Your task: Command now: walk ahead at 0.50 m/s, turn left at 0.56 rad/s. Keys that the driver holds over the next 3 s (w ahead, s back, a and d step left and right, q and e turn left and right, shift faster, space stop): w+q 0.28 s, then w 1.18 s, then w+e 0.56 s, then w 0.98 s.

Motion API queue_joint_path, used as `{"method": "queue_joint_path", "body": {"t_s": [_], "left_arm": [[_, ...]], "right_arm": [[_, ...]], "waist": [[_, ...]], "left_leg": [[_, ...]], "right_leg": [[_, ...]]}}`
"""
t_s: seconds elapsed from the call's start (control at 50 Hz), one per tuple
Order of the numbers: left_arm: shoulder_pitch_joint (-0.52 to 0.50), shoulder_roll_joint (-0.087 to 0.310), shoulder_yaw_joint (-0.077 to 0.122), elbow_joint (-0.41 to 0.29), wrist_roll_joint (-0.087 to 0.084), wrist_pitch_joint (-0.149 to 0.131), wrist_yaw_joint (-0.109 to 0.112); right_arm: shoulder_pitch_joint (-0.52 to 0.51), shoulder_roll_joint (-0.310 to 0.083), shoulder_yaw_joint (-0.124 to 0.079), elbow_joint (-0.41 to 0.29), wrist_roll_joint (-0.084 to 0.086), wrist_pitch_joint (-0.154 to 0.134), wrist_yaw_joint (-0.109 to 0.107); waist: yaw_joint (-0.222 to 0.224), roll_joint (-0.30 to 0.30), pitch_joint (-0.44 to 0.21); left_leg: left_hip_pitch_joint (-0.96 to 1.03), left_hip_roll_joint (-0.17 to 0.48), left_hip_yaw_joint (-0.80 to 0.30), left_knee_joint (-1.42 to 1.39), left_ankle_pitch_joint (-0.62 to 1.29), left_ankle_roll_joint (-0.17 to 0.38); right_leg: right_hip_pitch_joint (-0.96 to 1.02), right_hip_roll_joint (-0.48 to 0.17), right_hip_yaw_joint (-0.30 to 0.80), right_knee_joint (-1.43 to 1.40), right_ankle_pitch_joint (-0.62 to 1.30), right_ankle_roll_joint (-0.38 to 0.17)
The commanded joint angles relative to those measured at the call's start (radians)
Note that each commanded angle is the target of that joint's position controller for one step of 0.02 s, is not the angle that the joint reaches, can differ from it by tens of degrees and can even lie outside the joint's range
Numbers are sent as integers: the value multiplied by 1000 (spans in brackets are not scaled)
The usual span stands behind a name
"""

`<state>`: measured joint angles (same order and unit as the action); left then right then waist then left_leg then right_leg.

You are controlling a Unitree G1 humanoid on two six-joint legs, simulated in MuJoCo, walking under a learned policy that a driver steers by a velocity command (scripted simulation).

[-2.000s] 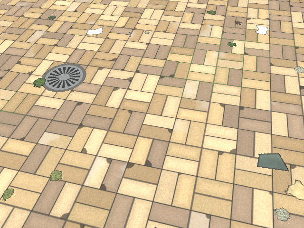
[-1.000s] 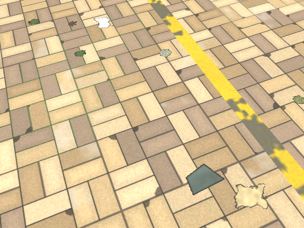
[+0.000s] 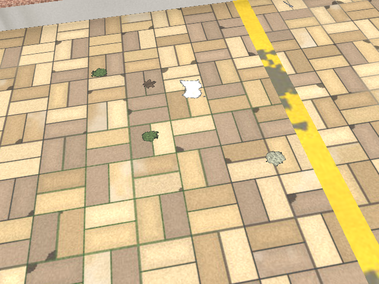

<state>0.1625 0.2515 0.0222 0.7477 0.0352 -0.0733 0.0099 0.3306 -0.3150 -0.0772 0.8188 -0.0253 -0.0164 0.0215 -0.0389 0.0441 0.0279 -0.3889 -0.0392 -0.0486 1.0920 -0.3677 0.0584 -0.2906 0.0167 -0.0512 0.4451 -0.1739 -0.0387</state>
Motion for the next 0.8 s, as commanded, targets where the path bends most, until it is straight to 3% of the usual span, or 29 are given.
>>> {"method": "queue_joint_path", "body": {"t_s": [0.02, 0.06, 0.16, 0.22, 0.3, 0.34, 0.36, 0.38, 0.4, 0.42, 0.44, 0.46, 0.48, 0.5, 0.54, 0.58, 0.66, 0.8], "left_arm": [[101, 102, 30, -13, -13, -29, -2], [122, 112, 37, 0, -20, -38, -5], [175, 118, 44, 36, -17, -35, -9], [199, 131, 49, 53, -17, -32, -8], [263, 156, 55, 88, -15, -14, 0], [281, 180, 57, 109, -12, -1, 4], [285, 194, 58, 116, -12, 6, 5], [279, 193, 54, 117, -17, 13, 5], [274, 163, 41, 95, -20, 12, 3], [330, 33, 9, 29, -30, 7, -20], [238, 143, 39, 26, -20, 9, -14], [155, 143, 41, 4, -32, 5, -16], [145, 115, 30, 8, -35, -6, -18], [161, 106, 30, 26, -27, -1, -20], [229, 94, 29, 59, -2, 33, -27], [220, 78, 31, 61, 2, 48, -37], [62, 69, 32, 18, 2, 53, -44], [-156, 52, 18, -46, -6, 41, -48]], "right_arm": [[23, -41, -6, -64, -12, 15, 23], [-35, -34, -2, -88, -11, 22, 33], [-191, -16, 12, -143, -9, 23, 49], [-289, 3, 27, -177, -9, 17, 60], [-371, -2, 32, -216, -18, 14, 64], [-338, -9, 28, -210, -25, 11, 52], [-266, -21, 21, -189, -28, 5, 44], [-115, -35, 9, -138, -36, -7, 33], [55, -89, -11, -86, -48, -15, 17], [78, -208, -36, -87, -39, -17, 1], [124, -213, -43, -96, -2, -5, -10], [54, -183, -35, -77, 5, -4, -19], [8, -120, -17, -69, 7, -11, -20], [-32, -79, -3, -63, 8, -20, -19], [-67, -38, 14, -56, 13, -37, -15], [-39, -51, 11, -32, 20, -54, -11], [27, -60, 9, 9, 22, -62, -10], [141, -63, 16, 76, 14, -65, -19]], "waist": [[30, -157, -34], [29, -142, -27], [53, -125, 16], [77, -129, 39], [101, -128, 59], [78, -145, 32], [44, -151, -14], [-26, -121, -98], [-94, -57, -209], [-42, 205, -331], [-101, 71, -377], [-70, 23, -219], [-31, 0, -118], [11, -15, -69], [64, 10, -58], [74, 2, -42], [40, 2, 34], [-23, 9, 70]], "left_leg": [[-203, 81, -20, 44, 65, -17], [-257, 94, -17, 35, 116, -28], [-334, 107, 17, -122, 267, -47], [-278, 107, 70, -290, 341, -31], [-218, 78, 139, -433, 242, 21], [-117, 18, 172, -482, 135, 61], [-23, -21, 179, -510, 100, 85], [172, -56, 176, -592, 152, 110], [450, 52, 29, -616, 118, 149], [784, 397, -491, -664, 122, 274], [754, 444, -662, -768, 218, 304], [645, 396, -455, -765, 339, 278], [494, 345, -340, -786, 450, 241], [398, 291, -251, -813, 504, 199], [285, 239, -159, -865, 539, 171], [266, 220, -128, -906, 544, 179], [290, 205, -94, -972, 474, 171], [423, 215, -48, -952, 576, 145]], "right_leg": [[185, -268, 244, -254, 115, -102], [200, -277, 184, -279, 169, -115], [233, -259, 35, -305, 244, -115], [238, -254, -44, -297, 269, -99], [324, -286, -97, -241, 391, -80], [360, -292, -127, -125, 685, -72], [370, -293, -142, -6, 827, -69], [319, -272, -173, 181, 824, -54], [124, -245, -179, 426, 563, -34], [-306, -83, -171, 784, -309, 24], [-384, -33, 16, 921, -350, 24], [-440, -87, 57, 918, -243, 12], [-399, -115, 57, 833, -182, 6], [-340, -139, 61, 756, -159, 6], [-226, -141, 58, 691, -141, 18], [-237, -135, 43, 652, -107, 27], [-369, -152, 34, 509, 44, 48], [-386, -104, -2, 234, 174, 25]]}}
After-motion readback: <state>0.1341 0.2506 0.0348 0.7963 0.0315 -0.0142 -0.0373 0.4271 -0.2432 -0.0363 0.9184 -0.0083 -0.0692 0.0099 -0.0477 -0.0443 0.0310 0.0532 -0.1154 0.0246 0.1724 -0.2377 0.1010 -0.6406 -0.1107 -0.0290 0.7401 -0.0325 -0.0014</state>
